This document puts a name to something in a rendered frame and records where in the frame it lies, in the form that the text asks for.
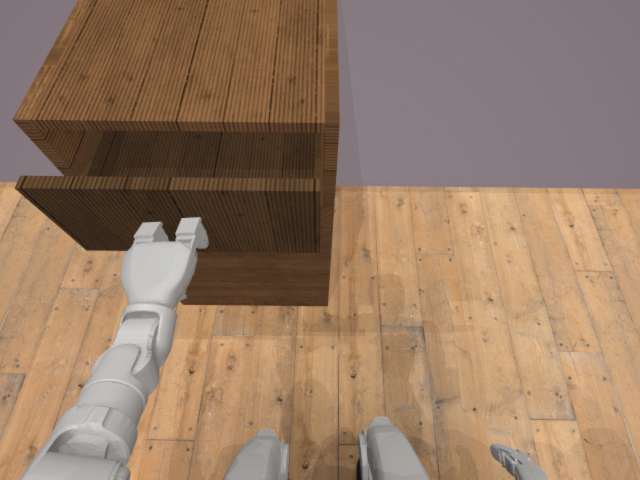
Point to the robot left hand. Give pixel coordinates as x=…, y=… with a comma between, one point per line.
x=157, y=270

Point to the left robot upper arm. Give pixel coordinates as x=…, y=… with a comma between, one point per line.
x=60, y=466

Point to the right robot shin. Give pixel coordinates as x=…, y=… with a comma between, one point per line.
x=379, y=421

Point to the left robot shin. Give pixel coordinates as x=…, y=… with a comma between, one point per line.
x=266, y=432

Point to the robot left forearm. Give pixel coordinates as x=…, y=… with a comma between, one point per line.
x=103, y=421

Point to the cabinet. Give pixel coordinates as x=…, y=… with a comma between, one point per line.
x=200, y=65

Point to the drawer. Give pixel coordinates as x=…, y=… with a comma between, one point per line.
x=254, y=191

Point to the robot shin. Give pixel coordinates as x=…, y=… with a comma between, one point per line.
x=379, y=421
x=266, y=432

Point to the robot right hand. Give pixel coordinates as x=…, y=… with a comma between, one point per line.
x=517, y=463

